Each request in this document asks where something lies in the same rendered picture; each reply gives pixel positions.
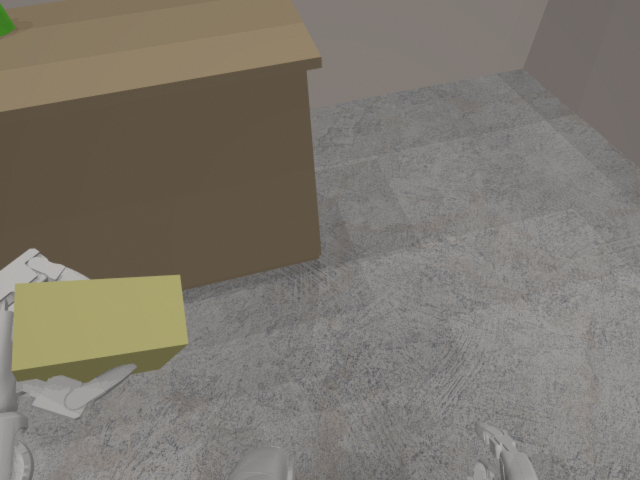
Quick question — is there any left robot hand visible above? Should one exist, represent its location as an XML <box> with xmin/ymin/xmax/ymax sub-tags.
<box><xmin>0</xmin><ymin>249</ymin><xmax>137</xmax><ymax>421</ymax></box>

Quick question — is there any robot left forearm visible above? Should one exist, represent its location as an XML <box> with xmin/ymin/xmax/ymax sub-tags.
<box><xmin>0</xmin><ymin>411</ymin><xmax>34</xmax><ymax>480</ymax></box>

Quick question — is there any sponge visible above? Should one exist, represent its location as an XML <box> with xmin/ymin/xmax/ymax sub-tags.
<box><xmin>12</xmin><ymin>275</ymin><xmax>188</xmax><ymax>383</ymax></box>

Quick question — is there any right robot hand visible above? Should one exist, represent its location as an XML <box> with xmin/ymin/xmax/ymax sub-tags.
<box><xmin>467</xmin><ymin>422</ymin><xmax>539</xmax><ymax>480</ymax></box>

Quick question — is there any left robot thigh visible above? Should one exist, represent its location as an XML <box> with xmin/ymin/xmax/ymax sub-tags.
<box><xmin>226</xmin><ymin>447</ymin><xmax>295</xmax><ymax>480</ymax></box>

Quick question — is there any table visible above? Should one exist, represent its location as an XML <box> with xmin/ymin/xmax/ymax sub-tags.
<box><xmin>0</xmin><ymin>0</ymin><xmax>322</xmax><ymax>291</ymax></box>

